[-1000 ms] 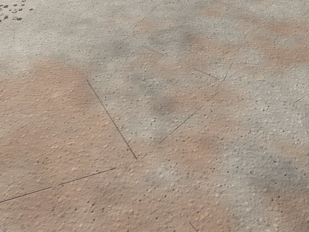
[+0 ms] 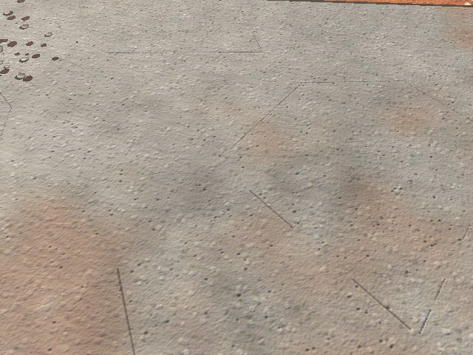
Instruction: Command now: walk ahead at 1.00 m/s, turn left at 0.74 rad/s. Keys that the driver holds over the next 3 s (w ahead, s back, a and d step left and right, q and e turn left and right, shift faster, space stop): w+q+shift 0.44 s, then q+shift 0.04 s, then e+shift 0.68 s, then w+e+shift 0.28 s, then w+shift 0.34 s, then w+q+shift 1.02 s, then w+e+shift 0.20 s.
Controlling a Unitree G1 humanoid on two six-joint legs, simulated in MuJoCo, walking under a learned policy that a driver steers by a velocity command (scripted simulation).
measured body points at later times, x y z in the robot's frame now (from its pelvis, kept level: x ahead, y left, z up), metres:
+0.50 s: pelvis +0.46 +0.07 -0.01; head +0.49 +0.09 +0.44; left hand +0.61 +0.37 -0.06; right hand +0.55 -0.20 -0.13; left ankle +0.39 +0.06 -0.74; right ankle +0.67 -0.07 -0.66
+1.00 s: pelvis +0.74 +0.14 -0.01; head +0.79 +0.15 +0.44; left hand +0.74 +0.45 -0.11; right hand +1.04 -0.02 -0.08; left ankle +0.80 +0.34 -0.69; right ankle +0.85 +0.10 -0.74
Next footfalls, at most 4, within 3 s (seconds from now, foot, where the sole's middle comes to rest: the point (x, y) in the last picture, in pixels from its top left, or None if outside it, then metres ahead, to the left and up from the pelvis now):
0.26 left None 0.43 0.07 -0.78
0.66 right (211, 238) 0.88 0.12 -0.78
1.14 left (153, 240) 0.87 0.31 -0.78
1.68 right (260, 212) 0.99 -0.04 -0.78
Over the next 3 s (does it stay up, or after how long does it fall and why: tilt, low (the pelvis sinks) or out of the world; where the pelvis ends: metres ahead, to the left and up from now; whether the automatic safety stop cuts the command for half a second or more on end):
stays up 2.07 0.01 -0.03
